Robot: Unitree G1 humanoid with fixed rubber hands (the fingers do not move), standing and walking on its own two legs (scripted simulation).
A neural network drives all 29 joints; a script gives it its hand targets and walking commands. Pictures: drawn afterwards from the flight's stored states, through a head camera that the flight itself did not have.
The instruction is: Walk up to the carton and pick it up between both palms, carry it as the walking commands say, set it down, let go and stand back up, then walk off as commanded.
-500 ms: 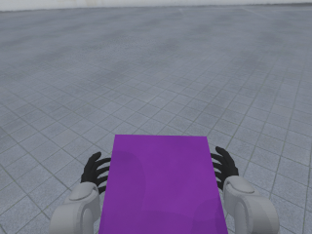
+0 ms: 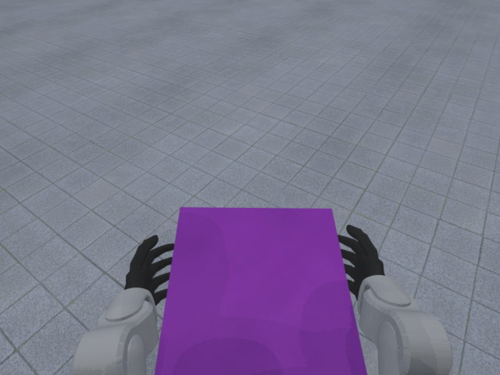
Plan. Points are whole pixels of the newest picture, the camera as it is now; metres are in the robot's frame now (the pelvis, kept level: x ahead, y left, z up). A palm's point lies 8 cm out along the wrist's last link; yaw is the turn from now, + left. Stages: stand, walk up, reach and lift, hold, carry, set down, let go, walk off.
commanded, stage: carry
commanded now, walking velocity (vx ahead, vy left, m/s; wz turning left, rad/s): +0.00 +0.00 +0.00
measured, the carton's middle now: (254, 309) +0.24 +0.00 +0.03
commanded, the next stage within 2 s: hold in 1.72 s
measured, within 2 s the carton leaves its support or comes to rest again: neither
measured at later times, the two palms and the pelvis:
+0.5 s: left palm (124, 351) +0.17 +0.16 +0.09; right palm (377, 331) +0.17 -0.14 +0.10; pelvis -0.07 +0.01 +0.00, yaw +0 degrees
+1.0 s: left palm (121, 347) +0.18 +0.17 +0.08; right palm (367, 328) +0.18 -0.13 +0.09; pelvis -0.08 +0.02 +0.00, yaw -1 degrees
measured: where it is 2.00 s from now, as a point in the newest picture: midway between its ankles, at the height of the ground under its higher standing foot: outside the picture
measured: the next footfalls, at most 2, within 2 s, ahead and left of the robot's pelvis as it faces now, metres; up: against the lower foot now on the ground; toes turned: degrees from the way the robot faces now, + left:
none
